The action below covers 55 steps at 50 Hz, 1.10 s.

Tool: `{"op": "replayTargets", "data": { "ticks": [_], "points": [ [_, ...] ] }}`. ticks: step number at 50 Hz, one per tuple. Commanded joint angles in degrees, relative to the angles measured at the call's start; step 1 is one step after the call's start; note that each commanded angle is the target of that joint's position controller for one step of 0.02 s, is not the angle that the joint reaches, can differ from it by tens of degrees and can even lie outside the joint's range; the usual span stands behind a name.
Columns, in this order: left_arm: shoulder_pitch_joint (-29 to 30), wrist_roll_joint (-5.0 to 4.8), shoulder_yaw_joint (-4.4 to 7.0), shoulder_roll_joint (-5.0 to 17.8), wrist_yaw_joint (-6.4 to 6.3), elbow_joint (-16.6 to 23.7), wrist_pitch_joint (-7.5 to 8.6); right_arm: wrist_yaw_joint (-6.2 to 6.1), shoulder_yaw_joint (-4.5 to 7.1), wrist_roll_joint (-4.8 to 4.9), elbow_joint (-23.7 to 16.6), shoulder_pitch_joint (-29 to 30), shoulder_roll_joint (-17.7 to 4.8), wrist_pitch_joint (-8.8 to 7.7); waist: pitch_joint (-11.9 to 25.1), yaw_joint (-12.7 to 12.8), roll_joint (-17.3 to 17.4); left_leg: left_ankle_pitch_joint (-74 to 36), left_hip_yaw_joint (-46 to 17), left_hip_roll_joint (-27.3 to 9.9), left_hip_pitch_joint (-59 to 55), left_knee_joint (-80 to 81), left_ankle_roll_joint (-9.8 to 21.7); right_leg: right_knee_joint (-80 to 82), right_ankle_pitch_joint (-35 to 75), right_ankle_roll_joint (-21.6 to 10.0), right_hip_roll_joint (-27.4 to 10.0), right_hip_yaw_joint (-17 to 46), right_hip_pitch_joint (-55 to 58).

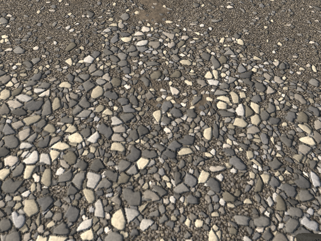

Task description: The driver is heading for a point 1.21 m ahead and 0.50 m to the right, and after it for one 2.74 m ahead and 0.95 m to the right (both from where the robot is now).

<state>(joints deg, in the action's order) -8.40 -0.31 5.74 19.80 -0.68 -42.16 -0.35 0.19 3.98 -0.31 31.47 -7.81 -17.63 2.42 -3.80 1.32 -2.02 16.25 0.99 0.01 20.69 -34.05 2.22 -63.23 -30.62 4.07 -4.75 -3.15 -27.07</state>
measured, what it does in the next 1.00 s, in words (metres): walks ahead, turning right: right foot, then left foot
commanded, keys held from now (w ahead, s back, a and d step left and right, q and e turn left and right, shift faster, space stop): e+shift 0.24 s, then w+e+shift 0.58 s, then w+shift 0.06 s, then w+q+shift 0.12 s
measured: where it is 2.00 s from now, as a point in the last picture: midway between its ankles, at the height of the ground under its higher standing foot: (296, 99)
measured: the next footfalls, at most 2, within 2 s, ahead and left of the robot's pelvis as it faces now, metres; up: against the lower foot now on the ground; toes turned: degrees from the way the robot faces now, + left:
right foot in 0.46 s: +0.02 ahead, -0.14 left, +0.00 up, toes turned -23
left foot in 0.82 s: +0.49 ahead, -0.17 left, +0.00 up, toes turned -41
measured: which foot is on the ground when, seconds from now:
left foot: down 0.00-0.44, up 0.46-0.80, down 0.82-1.00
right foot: up 0.00-0.44, down 0.46-0.84, up 0.86-1.00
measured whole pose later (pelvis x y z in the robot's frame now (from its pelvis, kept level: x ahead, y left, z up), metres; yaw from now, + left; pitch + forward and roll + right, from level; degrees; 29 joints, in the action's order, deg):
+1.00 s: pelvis +0.38 -0.23 +0.00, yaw -42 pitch +2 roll +2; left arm -10.8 2.7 2.9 19.6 2.7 -42.3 3.1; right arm 0.2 3.5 -2.7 45.6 -18.7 -18.7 -3.6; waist -0.3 -2.1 -1.9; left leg 15.8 2.1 1.2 16.2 -30.1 1.2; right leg -69.8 -18.0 -5.9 2.0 3.5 -25.8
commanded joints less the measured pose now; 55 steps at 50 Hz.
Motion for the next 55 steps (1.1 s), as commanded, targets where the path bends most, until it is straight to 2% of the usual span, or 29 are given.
{"op": "replayTargets", "data": {
  "ticks": [1, 3, 5, 8, 12, 15, 19, 21, 22, 23, 24, 25, 27, 29, 34, 37, 39, 40, 41, 42, 43, 44, 45, 46, 47, 48, 50, 52, 55],
  "points": [
    [1.0, 0.22, 0.02, 3.4, -0.82, 3.1, -0.05, -1.03, 0.71, 0.42, -1.8, 0.6, -4.2, -1.82, 12.8, -1.7, 8.7, -35.4, -10.7, -14.6, -16.5, 10.6, 10.6, -3.4, 5.2, 0.2, -1.2, 4.0, -8.3],
    [-3.7, -0.29, -0.72, 1.5, -0.20, 0.7, -0.72, -1.30, -0.67, -1.18, -0.3, 3.1, -1.3, -2.37, 12.5, 0.6, 9.2, -34.2, -4.5, -12.3, -10.9, 12.1, 9.5, 3.1, 10.3, 1.0, -0.6, 3.6, 1.0],
    [-2.1, -0.77, -1.36, 1.2, -0.02, 1.6, -1.02, -1.51, -0.07, -1.95, 0.5, 4.0, -3.1, -2.70, 9.7, -0.8, 9.9, -28.5, -2.2, -12.2, -9.1, 13.3, 9.4, 10.8, 11.7, 1.1, 0.1, 3.2, 4.0],
    [-0.2, -1.04, -0.79, 4.2, 0.05, 4.3, -1.62, -2.13, 1.67, -1.35, 2.3, 1.7, -7.9, -1.63, 6.5, -3.0, 10.1, -21.5, -5.8, -17.3, -10.8, 15.2, 12.3, 10.7, 7.9, 0.5, -0.1, 2.3, -0.1],
    [-0.8, -0.95, -0.74, 2.8, 0.40, 5.9, -2.49, -2.23, 1.82, -0.74, 3.5, 2.5, -6.7, -1.33, 4.1, -2.9, 8.6, -19.0, -5.9, -20.0, -12.2, 15.7, 12.5, 10.7, 5.3, -0.3, -1.6, 1.8, -2.8],
    [0.1, -1.63, -0.82, 2.3, 1.59, 7.6, -2.10, -1.82, 3.06, 1.05, 4.7, -0.5, -9.0, -2.52, 5.0, -4.0, 9.0, 13.2, -9.8, -22.4, -15.2, 22.8, 10.7, 12.3, 3.7, -3.7, -2.5, 0.5, -4.6],
    [-3.6, -2.45, -0.51, 1.6, 2.57, 5.8, -0.97, -0.43, 3.67, 2.03, 5.1, 2.9, -9.4, -4.52, 3.2, -0.3, 6.7, 17.7, -4.2, -20.7, -14.1, 24.7, 6.9, 21.6, 3.4, -8.7, -1.9, -2.6, 2.6],
    [-12.4, -2.37, -0.03, 1.1, 2.40, 1.5, -0.71, 0.23, 3.60, 2.42, 4.8, 7.0, -8.5, -4.77, 3.8, 4.7, 3.7, 18.0, 4.2, -16.5, -7.9, 17.5, 4.1, 30.2, 10.0, -10.3, 1.8, -8.2, 15.5],
    [-20.0, -1.95, 1.07, 3.0, 1.89, -2.0, -0.53, 0.24, 2.95, 1.93, 4.3, 8.8, -5.9, -5.14, 4.3, 7.6, -1.1, 13.4, 9.3, -11.9, -2.3, 5.7, 2.0, 33.3, 9.3, -11.9, 5.1, -8.5, 24.6],
    [-30.0, -1.70, 2.95, 7.9, 1.23, -4.1, 0.03, 0.54, 1.52, 1.13, 2.6, 12.2, -1.6, -5.65, 4.6, 11.7, -12.7, 9.9, 13.6, -7.0, 14.1, -21.7, -1.4, 37.9, 2.3, -17.4, -3.1, 9.2, 36.9],
    [-26.6, 3.35, 2.29, 12.4, 2.06, -1.1, 0.00, 1.69, -0.25, -4.24, -1.4, 12.9, 1.3, -4.97, 3.9, 9.2, -21.9, 21.2, 6.0, 4.6, 37.3, -35.3, -3.4, 50.9, -5.3, -22.7, -12.7, 44.7, 41.2],
    [-20.5, 3.16, 2.08, 10.8, 1.98, 2.0, 0.18, 2.10, -0.18, -5.80, -1.6, 14.4, -0.9, -5.26, 1.1, 8.0, -9.8, 15.3, -2.0, -1.1, 43.3, -40.0, -3.5, 54.3, -7.0, -24.1, -15.9, 44.8, 40.3],
    [-17.4, 2.10, 1.14, 8.3, 1.60, 2.4, 1.02, 2.84, 0.41, -3.66, 0.8, 11.0, -5.3, -6.19, -0.2, 4.1, -0.1, 3.8, -2.6, -5.0, 36.7, -34.3, -3.9, 52.6, -1.6, -21.7, -11.7, 33.7, 33.9],
    [-16.3, 1.02, 0.28, 7.0, 1.42, 2.1, 2.33, 3.31, 0.43, -3.92, 2.3, 8.4, -6.5, -5.29, -0.5, 2.0, -0.9, -1.2, -1.8, -4.7, 28.1, -27.9, -5.3, 55.6, 1.9, -19.7, -6.8, 27.9, 28.0],
    [-18.7, 0.74, 0.64, 7.5, 1.42, -0.5, 3.90, 3.39, -1.51, -1.95, 0.4, 14.8, -3.6, -4.06, -3.5, 3.0, -1.9, -8.4, 0.8, -1.1, 22.5, -12.2, -6.6, 55.9, 18.3, -19.2, -1.7, 21.8, 23.6],
    [-18.9, 0.38, 1.04, 8.6, 0.97, -1.4, 4.35, 3.22, -1.94, -1.35, -2.0, 18.2, -3.9, -4.47, -3.0, 3.8, -5.1, -10.9, 1.0, -0.3, 14.3, -3.6, -5.0, 55.6, 29.6, -18.0, -3.6, 23.4, 22.4],
    [-14.9, 0.11, 1.32, 9.9, 0.87, -1.0, 4.66, 2.22, -1.26, -1.04, -0.6, 11.2, -5.7, -4.88, -0.1, -0.4, -5.5, -10.3, 1.1, 1.5, 0.9, 0.1, -3.3, 51.1, 45.1, -15.3, -3.6, 22.5, 20.1],
    [-13.6, 0.36, 1.70, 11.5, 1.04, -0.9, 4.82, 1.16, -0.06, -0.96, 2.1, 1.9, -8.2, -5.06, 5.4, -4.6, -4.7, -5.8, 1.7, 3.6, -10.7, -1.2, -2.5, 41.2, 57.5, -13.9, -2.2, 21.1, 18.8],
    [-10.8, 0.68, 1.93, 12.4, 1.35, -0.7, 4.92, -0.24, 1.25, -0.67, 5.6, -11.9, -10.5, -5.06, 12.5, -12.1, -2.1, -3.3, 2.2, 2.8, -26.5, -1.2, -1.9, 25.2, 59.8, -12.4, 1.1, 18.8, 13.3],
    [-10.3, 1.47, 0.41, 7.0, 1.33, -0.1, 5.66, -1.70, 2.63, -2.11, 7.8, -24.9, -14.2, -5.40, 20.6, -17.0, 3.7, 13.7, -7.7, -7.4, -40.5, -1.1, -1.2, 4.6, 45.9, -11.7, 5.8, 15.9, 3.8],
    [-12.9, -0.11, -2.07, -2.8, 1.69, 3.5, 5.92, -1.54, 3.11, -4.25, 8.2, -24.8, -19.0, -5.97, 24.4, -11.5, 24.5, 43.8, -39.6, -21.6, -42.8, 15.8, 1.5, -12.6, 1.7, -11.2, 12.8, 14.1, -9.3],
    [-12.8, 0.05, -2.67, -0.8, 2.00, 3.2, 5.55, -0.88, 2.17, -3.71, 6.7, -14.1, -14.4, -5.95, 17.3, -6.4, 21.9, 45.5, -54.2, -22.2, -33.3, 25.4, 3.6, -17.6, 7.1, -12.3, 10.4, 14.7, -13.3],
    [-12.3, 1.11, -2.29, 1.3, 2.21, 1.8, 4.94, -0.42, 1.34, -3.21, 6.3, -8.7, -9.5, -5.94, 10.9, -4.1, 13.9, 39.2, -46.4, -21.3, -26.5, 22.9, 5.7, -17.2, 12.8, -12.2, 6.6, 12.2, -13.3],
    [-9.8, 2.35, -2.35, 2.4, 2.76, 1.3, 4.65, -0.03, 0.96, -2.87, 7.7, -9.1, -6.8, -6.02, 8.0, -4.1, 6.9, 28.5, -38.3, -18.5, -21.4, 21.2, 7.3, -14.4, 15.4, -11.7, 4.6, 10.7, -11.7],
    [-6.2, 3.02, -2.36, 2.1, 3.27, 2.3, 4.49, -0.02, 0.43, -2.75, 9.4, -10.3, -5.3, -6.26, 5.6, -4.0, 4.8, 21.3, -31.6, -15.2, -16.5, 21.2, 7.1, -11.4, 15.0, -11.1, 4.1, 10.9, -10.4],
    [-5.6, 3.38, -2.89, 0.8, 3.73, 3.4, 4.31, -0.02, -0.18, -2.73, 11.3, -11.7, -4.1, -6.71, 4.4, -2.5, 7.5, 17.8, -28.7, -13.7, -13.4, 21.3, 8.1, -9.1, 13.8, -10.3, 3.8, 11.9, -9.7],
    [-1.5, 4.15, -3.96, -0.4, 4.16, 5.7, 3.79, 0.34, -0.53, -1.46, 14.0, -13.8, -3.5, -7.66, 0.6, -1.0, 8.7, 12.6, -26.1, -12.8, -10.9, 23.6, 10.0, -3.4, 11.9, -8.7, 1.2, 10.6, -12.8],
    [4.3, 4.58, -4.82, 0.2, 4.46, 8.8, 3.80, 0.12, -0.28, -0.90, 14.4, -14.5, -4.6, -8.17, -2.1, -0.7, 6.8, 8.6, -24.2, -12.5, -8.6, 26.6, 11.2, 4.5, 15.3, -6.3, -1.0, 8.3, -15.2],
    [8.8, 2.92, -6.24, -0.1, 5.85, 10.4, 4.43, 0.46, 1.22, -0.77, 13.4, -11.9, -9.0, -8.32, -2.1, -0.1, 6.3, -0.4, -15.3, -8.5, 3.8, 30.7, 9.1, 22.5, 21.4, -4.5, 2.1, 3.2, 4.8]
  ]
}}
Velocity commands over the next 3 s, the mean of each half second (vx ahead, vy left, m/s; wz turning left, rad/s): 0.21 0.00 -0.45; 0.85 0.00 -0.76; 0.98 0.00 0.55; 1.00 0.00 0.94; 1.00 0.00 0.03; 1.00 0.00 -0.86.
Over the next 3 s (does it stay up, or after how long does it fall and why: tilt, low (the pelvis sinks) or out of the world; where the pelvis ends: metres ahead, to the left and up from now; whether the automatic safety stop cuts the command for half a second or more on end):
stays up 2.04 -0.67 -0.02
